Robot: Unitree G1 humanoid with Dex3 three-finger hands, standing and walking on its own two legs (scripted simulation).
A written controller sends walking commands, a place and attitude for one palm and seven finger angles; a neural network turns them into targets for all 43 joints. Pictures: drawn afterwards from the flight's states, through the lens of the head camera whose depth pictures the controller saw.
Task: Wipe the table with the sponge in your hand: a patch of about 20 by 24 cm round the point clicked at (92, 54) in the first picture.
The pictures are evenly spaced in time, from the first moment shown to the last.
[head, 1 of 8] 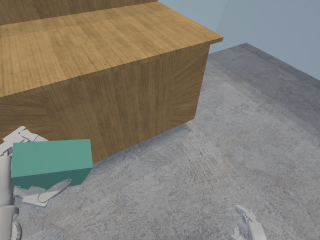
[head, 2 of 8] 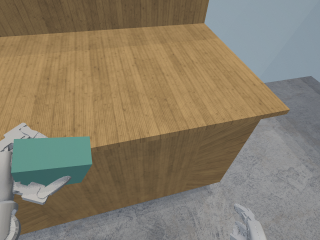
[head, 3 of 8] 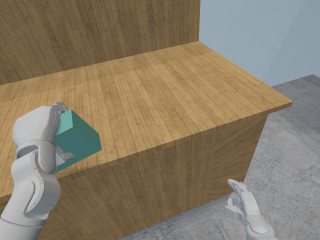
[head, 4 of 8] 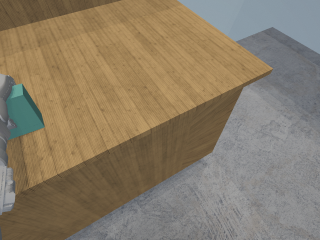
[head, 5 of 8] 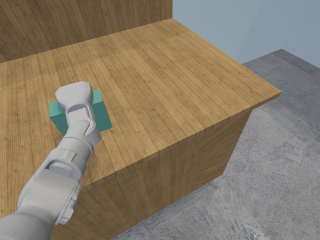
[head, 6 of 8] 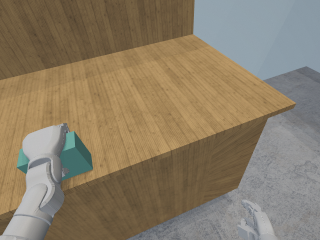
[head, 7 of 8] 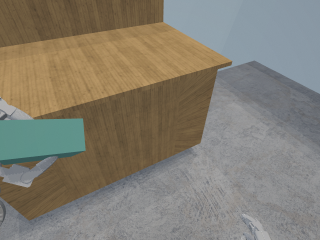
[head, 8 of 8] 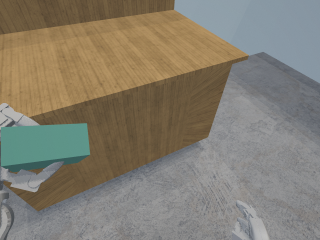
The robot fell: no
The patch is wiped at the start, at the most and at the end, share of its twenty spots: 0.00 1.00 1.00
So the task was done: yes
